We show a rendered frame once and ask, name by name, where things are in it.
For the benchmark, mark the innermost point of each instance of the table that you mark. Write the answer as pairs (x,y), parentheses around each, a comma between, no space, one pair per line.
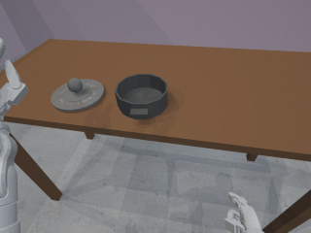
(250,101)

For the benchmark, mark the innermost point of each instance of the robot left forearm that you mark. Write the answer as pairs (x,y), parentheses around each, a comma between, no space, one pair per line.
(8,182)

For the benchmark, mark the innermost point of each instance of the knob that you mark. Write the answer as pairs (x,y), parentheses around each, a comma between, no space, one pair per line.
(74,85)

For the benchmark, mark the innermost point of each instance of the robot left hand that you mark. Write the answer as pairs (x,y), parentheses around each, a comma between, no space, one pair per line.
(13,91)

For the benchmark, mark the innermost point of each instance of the pot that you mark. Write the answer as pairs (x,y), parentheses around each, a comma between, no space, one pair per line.
(142,96)

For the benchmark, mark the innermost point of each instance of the robot right hand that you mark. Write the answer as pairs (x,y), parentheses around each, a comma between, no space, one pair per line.
(246,218)

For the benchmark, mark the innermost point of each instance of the lid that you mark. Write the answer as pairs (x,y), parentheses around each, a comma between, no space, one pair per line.
(67,101)

